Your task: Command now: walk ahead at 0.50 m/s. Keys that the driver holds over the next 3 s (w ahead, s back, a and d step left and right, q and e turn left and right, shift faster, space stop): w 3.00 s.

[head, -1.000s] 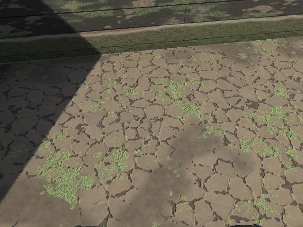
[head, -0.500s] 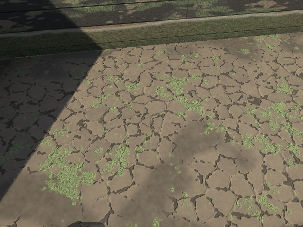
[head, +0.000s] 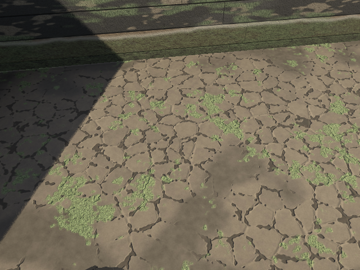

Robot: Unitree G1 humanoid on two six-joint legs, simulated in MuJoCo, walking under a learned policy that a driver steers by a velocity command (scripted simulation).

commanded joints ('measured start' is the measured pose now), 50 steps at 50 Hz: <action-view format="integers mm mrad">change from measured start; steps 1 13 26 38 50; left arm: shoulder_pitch -46 -97 -125 -64 -77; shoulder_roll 59 54 59 61 61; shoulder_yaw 17 16 15 15 16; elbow -81 -104 -114 -89 -94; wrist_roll -2 10 0 -8 -9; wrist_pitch -21 -23 -19 -21 -20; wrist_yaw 7 -6 -1 13 16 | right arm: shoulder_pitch -54 -108 -122 -62 -71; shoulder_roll -69 -77 -68 -55 -54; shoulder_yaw -22 -22 -15 -15 -15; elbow -79 -102 -107 -82 -81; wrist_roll -1 -2 0 -2 -3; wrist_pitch -21 -11 -14 -22 -23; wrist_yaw -4 -2 -3 -7 -8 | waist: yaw -4 15 9 -11 -11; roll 11 4 -6 -6 -7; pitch -141 -67 -8 -82 -65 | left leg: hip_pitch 40 -14 -41 5 -7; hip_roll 29 48 42 21 19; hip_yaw -38 -61 -58 -39 -41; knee -71 -55 -63 -72 -73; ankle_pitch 217 399 367 185 173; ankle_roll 14 15 13 11 13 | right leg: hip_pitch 46 15 -12 14 10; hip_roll -71 -77 -78 -76 -80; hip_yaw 81 54 58 83 85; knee -112 -70 -79 -120 -122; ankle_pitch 228 398 372 200 197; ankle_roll -17 -18 -19 -20 -22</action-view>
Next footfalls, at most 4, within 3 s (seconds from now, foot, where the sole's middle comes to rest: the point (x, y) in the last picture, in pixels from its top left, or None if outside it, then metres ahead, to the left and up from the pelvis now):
none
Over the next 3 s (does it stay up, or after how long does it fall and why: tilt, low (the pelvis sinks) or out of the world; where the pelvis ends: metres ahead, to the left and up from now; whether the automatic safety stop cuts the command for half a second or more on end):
stays up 0.00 0.00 0.00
